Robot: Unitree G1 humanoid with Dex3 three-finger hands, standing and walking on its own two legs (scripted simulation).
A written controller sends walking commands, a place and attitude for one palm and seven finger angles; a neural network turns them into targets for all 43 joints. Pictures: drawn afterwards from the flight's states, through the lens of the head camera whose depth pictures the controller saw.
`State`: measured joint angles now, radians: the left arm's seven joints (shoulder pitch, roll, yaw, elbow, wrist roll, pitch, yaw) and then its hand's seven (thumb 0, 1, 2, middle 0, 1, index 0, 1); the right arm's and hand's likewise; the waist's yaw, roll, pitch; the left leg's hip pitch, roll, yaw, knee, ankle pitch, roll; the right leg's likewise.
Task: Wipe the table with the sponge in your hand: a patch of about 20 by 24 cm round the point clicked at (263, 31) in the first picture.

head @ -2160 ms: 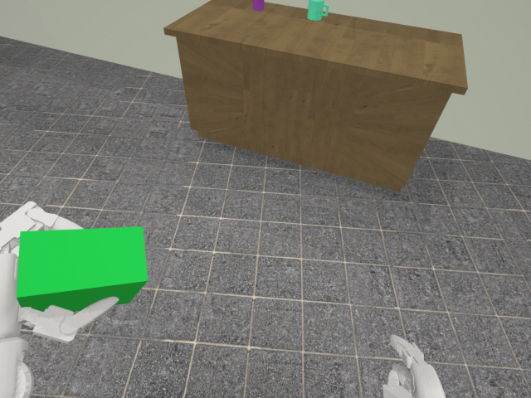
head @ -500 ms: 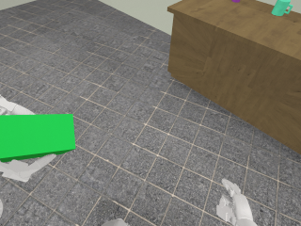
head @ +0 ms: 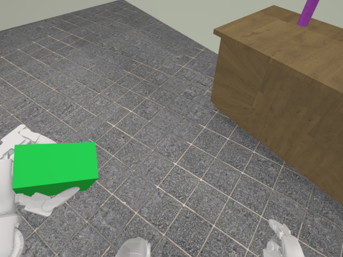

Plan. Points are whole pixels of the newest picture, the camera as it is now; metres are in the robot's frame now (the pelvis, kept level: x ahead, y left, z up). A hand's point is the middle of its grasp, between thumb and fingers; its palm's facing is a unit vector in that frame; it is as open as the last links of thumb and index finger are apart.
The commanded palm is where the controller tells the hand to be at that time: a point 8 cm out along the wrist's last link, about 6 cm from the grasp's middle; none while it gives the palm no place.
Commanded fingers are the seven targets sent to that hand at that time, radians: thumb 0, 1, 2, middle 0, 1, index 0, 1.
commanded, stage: walk to a spot facing it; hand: left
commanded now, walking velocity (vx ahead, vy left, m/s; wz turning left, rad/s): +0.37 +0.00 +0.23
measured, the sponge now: (68, 170) +0.23 +0.20 +0.15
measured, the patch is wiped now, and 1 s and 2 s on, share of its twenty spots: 0.00 0.00 0.00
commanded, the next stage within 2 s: none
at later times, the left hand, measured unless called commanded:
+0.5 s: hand (45, 111) +0.32 +0.25 +0.21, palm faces +0.45 -0.79 -0.41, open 10.2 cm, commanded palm +0.28 +0.30 +0.18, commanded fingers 0.00 0.10 1.30 -1.20 -1.60 -1.20 -1.60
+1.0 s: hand (82, 75) +0.45 +0.23 +0.20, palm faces +0.51 -0.70 -0.51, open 10.2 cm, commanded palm +0.38 +0.26 +0.18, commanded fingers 0.00 0.10 1.30 -1.20 -1.60 -1.20 -1.60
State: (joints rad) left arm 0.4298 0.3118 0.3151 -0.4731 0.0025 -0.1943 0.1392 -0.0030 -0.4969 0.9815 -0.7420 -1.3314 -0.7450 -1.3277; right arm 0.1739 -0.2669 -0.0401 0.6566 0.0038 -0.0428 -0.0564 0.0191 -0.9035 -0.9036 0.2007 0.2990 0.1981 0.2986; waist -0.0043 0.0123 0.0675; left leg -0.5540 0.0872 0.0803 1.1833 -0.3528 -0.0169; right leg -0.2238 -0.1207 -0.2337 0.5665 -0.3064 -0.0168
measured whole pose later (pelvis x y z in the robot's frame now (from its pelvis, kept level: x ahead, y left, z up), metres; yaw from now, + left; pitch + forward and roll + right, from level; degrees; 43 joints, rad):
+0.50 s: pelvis +0.13 +0.01 +0.01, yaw +3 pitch +0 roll -2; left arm 0.49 0.37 0.37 -0.62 -0.02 -0.24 0.15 0.00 -0.50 0.98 -0.74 -1.33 -0.74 -1.33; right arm 0.22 -0.09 0.04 0.61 0.00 -0.10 -0.02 0.02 -0.90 -0.90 0.21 0.30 0.20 0.30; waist 0.02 0.02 0.05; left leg -0.23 0.09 0.13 0.46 -0.22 0.02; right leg -0.53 -0.12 -0.12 0.93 -0.32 0.05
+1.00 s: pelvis +0.27 -0.04 +0.01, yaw +10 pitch +0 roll +2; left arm 0.54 0.41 0.42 -0.59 -0.03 -0.24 0.17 0.00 -0.50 0.98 -0.74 -1.34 -0.74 -1.33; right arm 0.23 -0.27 -0.07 0.58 0.00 -0.03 -0.05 0.02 -0.91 -0.90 0.20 0.30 0.19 0.30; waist -0.01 -0.01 0.08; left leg -0.54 0.11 0.15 0.79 -0.27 -0.02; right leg -0.11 -0.09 -0.27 0.47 -0.35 -0.03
